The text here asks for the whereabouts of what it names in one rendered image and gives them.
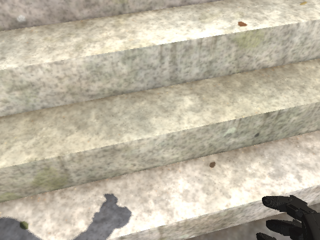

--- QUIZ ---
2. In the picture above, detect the robot right hand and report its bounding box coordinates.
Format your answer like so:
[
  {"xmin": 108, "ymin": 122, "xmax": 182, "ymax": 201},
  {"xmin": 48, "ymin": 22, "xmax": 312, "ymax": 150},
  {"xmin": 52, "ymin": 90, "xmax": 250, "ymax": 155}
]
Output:
[{"xmin": 256, "ymin": 195, "xmax": 320, "ymax": 240}]

